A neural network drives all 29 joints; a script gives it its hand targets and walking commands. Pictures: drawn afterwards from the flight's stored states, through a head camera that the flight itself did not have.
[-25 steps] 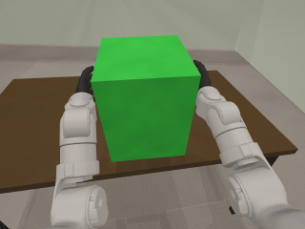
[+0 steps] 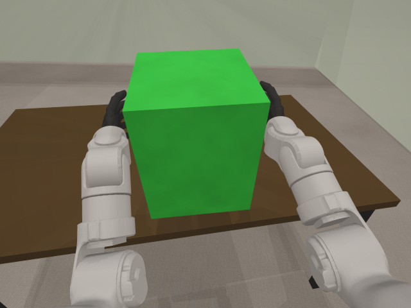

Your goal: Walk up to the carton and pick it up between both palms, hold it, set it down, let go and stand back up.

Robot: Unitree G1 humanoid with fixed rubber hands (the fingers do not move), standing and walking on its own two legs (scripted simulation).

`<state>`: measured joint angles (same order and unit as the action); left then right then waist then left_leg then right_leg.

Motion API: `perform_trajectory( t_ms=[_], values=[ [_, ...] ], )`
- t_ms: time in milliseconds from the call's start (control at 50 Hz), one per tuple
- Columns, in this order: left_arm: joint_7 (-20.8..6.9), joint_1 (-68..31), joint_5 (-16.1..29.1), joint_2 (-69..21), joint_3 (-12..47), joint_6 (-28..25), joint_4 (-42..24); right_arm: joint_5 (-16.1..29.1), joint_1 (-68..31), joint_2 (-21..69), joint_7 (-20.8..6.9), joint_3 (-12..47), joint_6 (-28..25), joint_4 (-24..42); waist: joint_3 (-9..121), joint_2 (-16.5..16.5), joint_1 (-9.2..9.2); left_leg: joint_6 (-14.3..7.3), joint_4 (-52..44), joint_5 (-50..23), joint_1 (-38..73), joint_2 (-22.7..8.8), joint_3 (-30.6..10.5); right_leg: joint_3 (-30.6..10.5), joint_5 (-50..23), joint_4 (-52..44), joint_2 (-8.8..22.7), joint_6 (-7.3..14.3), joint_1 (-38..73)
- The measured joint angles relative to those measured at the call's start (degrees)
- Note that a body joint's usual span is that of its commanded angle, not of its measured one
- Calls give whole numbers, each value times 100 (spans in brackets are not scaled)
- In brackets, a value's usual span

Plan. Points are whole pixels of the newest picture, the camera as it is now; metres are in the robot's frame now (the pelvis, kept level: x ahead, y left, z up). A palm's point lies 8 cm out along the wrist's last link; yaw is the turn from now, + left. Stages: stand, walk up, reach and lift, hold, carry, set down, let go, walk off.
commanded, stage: hold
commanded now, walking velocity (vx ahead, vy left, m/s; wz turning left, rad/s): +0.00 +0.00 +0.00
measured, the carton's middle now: (195, 133) +0.39 +0.01 +0.20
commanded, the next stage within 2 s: none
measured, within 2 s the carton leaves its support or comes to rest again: neither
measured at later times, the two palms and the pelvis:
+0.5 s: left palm (110, 131) +0.37 +0.16 +0.23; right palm (268, 122) +0.37 -0.13 +0.24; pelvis +0.00 +0.01 +0.00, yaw +0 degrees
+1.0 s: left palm (113, 131) +0.36 +0.15 +0.23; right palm (272, 122) +0.37 -0.14 +0.24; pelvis +0.00 +0.00 +0.00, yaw +0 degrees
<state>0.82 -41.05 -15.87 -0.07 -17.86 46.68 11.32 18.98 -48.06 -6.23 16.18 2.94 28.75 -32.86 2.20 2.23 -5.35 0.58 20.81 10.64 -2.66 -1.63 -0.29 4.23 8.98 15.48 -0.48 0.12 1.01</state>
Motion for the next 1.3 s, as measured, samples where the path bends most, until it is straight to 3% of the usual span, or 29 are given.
perform_trajectory(
  t_ms=[340,860,1080,1300],
  values=[
    [3,-206,71,141,67,-38,212,-112,-70,91,-15,-198,-56,-79,53,39,45,-19,39,-42,-191,26,-11,8,-30,50,25,-10,-189],
    [45,-26,-17,53,118,-1,20,-77,-6,56,-101,-127,-110,-121,6,11,-10,-4,86,21,-104,11,-17,5,-6,25,8,-6,-68],
    [13,-164,-20,41,1,-82,243,-116,-111,20,-75,-97,-68,-214,-11,-7,67,-1,0,-42,-87,5,-5,-9,-17,46,1,12,-109],
    [-9,-124,75,133,56,-78,224,-127,-49,103,-7,-153,-50,-125,38,52,6,16,10,-53,-156,10,-67,50,-24,21,1,17,-138]
  ],
)
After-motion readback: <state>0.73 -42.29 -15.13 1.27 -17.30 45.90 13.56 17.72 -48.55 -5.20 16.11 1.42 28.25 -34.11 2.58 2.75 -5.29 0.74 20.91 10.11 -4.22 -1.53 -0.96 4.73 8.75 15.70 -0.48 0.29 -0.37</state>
